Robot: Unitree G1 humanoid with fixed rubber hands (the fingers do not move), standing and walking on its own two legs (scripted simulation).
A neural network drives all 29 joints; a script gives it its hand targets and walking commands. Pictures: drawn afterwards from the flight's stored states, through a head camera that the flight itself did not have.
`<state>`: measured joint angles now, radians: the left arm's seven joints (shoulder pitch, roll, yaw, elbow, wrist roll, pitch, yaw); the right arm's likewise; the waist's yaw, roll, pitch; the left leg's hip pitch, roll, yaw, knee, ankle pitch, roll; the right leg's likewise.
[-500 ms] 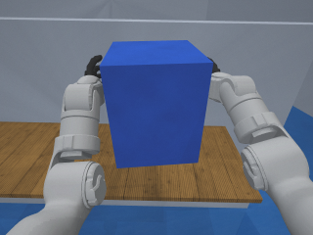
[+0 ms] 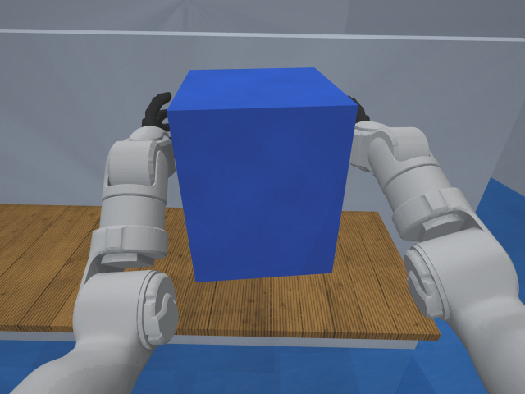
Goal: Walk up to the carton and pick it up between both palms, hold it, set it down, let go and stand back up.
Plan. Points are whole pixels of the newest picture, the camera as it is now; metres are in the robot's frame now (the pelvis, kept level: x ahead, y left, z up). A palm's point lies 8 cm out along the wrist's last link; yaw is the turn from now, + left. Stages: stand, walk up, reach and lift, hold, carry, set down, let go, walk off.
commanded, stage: set down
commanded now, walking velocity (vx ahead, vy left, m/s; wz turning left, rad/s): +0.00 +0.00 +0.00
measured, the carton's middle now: (258, 168) +0.38 +0.01 +0.26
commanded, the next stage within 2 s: none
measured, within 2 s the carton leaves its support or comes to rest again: neither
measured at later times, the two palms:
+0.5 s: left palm (154, 153) +0.41 +0.17 +0.27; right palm (336, 162) +0.40 -0.12 +0.25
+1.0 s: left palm (164, 166) +0.41 +0.15 +0.25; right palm (338, 179) +0.41 -0.14 +0.22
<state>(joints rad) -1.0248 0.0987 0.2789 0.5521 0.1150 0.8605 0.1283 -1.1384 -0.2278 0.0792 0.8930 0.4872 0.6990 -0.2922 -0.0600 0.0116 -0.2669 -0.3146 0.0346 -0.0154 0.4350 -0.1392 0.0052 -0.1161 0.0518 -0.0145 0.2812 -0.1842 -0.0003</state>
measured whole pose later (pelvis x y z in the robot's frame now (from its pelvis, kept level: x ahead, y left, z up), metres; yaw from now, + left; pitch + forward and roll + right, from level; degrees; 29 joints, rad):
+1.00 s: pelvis +0.01 -0.01 +0.00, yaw +1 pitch -1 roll -1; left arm -0.97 0.07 0.33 0.70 0.20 0.50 0.07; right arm -0.97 -0.10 -0.04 0.95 0.24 0.34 -0.23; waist -0.05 -0.03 -0.12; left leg -0.22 0.01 -0.02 0.36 -0.12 0.00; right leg -0.04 0.03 -0.02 0.26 -0.20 0.00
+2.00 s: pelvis +0.02 -0.01 +0.00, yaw +0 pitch +2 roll -1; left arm -0.87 0.05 0.31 0.87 0.17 0.26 0.08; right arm -0.85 -0.02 -0.20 1.00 0.07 0.18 -0.20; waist -0.02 -0.04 -0.11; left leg -0.26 0.02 -0.02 0.36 -0.13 -0.01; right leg -0.09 0.04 -0.02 0.26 -0.20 -0.01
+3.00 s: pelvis +0.01 -0.01 +0.00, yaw -1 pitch +5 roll -1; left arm -0.82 -0.01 0.39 0.94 0.26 0.08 0.05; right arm -0.75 0.07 -0.46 0.97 -0.22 0.02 -0.11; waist 0.03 -0.05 -0.10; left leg -0.31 0.02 0.02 0.32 -0.09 0.00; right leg -0.16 0.04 0.01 0.26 -0.18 -0.01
